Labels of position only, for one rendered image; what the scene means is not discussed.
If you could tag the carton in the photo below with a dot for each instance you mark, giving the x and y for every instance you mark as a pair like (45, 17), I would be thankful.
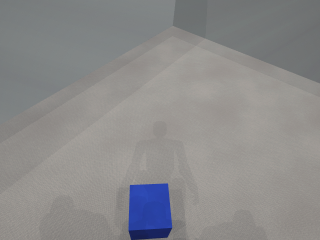
(149, 211)

